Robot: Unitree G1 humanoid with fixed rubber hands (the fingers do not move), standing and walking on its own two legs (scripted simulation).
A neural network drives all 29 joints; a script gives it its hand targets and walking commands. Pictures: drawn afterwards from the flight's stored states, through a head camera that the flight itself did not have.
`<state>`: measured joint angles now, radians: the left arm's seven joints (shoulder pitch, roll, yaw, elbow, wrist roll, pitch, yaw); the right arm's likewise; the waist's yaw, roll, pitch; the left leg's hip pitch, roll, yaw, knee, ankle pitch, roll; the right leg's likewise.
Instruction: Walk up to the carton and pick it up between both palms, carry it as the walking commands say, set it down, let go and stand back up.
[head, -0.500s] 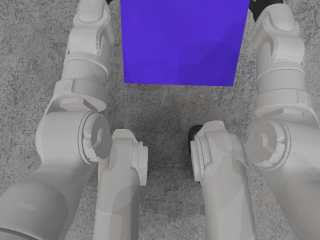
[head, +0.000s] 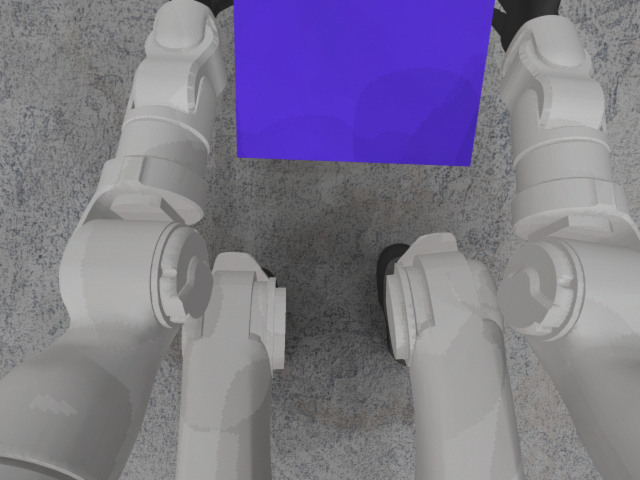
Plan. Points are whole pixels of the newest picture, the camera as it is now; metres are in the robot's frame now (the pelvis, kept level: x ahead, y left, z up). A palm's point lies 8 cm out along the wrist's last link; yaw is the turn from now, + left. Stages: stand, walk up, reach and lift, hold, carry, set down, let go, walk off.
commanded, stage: set down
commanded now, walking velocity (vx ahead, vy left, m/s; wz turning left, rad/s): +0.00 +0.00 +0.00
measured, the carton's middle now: (349, 61) +0.50 -0.06 -0.25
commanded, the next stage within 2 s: none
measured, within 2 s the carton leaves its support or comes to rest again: neither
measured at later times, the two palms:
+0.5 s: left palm (188, 17) +0.54 +0.10 -0.18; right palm (525, 32) +0.50 -0.22 -0.18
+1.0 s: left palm out of the picture +0.55 +0.12 -0.16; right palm (574, 9) +0.51 -0.25 -0.16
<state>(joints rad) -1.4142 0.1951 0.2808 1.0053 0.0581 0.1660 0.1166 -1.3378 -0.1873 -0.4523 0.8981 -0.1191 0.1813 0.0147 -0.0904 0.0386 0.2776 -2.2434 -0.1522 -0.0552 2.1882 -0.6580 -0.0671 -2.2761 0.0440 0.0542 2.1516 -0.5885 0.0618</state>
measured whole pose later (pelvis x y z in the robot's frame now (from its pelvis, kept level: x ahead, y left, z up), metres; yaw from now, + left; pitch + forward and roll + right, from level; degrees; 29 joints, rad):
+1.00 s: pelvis -0.01 -0.01 +0.00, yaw -1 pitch +39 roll +0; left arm -1.41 0.36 0.06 0.99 -0.17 0.11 0.13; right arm -1.37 -0.37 -0.19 1.01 0.21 0.06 -0.09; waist -0.07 0.01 0.30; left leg -2.24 -0.08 -0.04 2.18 -0.62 -0.06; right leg -2.29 0.02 0.02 2.13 -0.53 0.02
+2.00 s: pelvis +0.02 -0.01 +0.25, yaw -1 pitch +47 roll +1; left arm -1.14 0.25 0.26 0.86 0.03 0.17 0.05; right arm -1.07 -0.26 -0.36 0.80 0.01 0.15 0.01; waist -0.06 0.02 -0.07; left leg -1.63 -0.05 -0.05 1.21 -0.39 -0.03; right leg -1.67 0.03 0.05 1.18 -0.33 0.02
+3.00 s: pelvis +0.11 -0.01 +0.39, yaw -3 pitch +9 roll +0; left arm 0.12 0.18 0.08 0.48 0.03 0.01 -0.03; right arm 0.17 -0.19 -0.07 0.45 0.01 0.01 0.07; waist -0.02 0.00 0.01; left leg -0.39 -0.02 -0.06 0.52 -0.30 -0.01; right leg -0.43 0.03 0.05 0.51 -0.24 0.01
